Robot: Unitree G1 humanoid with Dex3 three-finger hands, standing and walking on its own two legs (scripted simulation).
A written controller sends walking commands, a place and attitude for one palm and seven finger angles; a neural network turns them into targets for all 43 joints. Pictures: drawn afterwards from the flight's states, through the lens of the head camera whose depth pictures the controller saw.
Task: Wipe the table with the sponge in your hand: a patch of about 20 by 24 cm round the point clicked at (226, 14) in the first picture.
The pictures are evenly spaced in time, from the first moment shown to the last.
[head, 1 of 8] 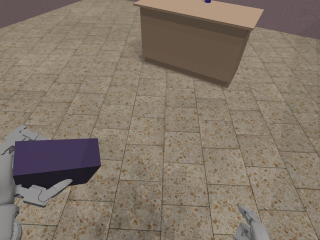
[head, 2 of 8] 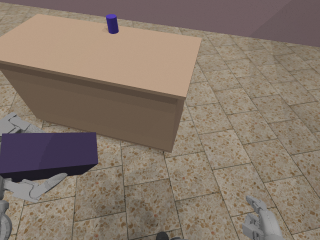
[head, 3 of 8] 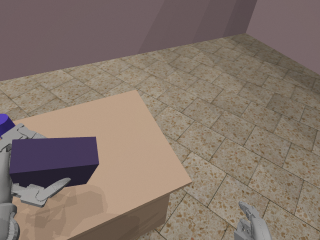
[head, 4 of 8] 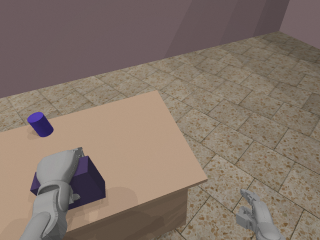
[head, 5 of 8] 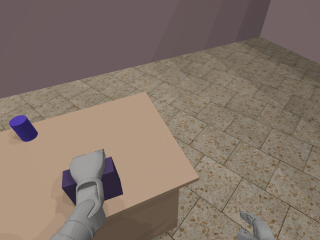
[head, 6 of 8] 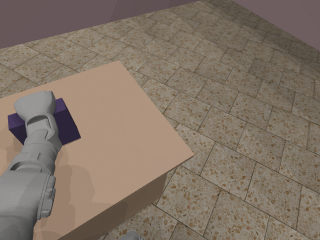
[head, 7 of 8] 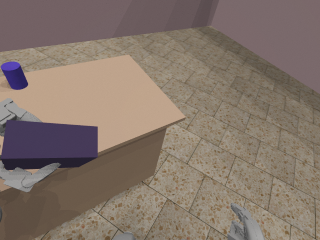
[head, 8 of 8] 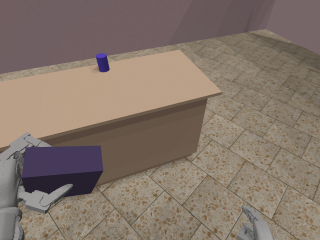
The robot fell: no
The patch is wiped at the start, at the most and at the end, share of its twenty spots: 0.00 1.00 1.00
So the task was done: yes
